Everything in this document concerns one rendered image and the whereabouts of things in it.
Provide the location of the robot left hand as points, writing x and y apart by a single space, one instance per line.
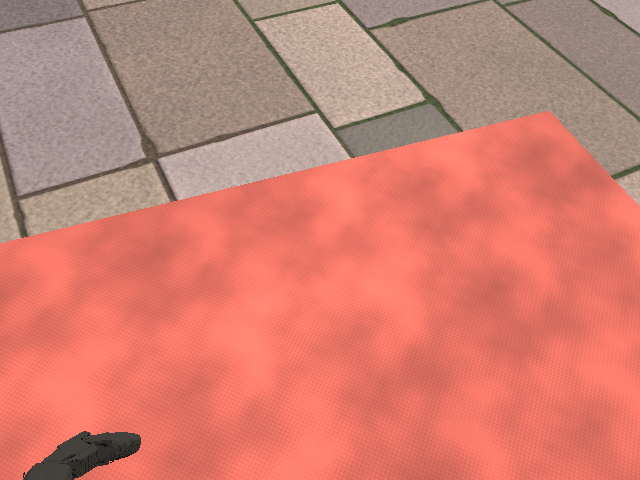
83 452

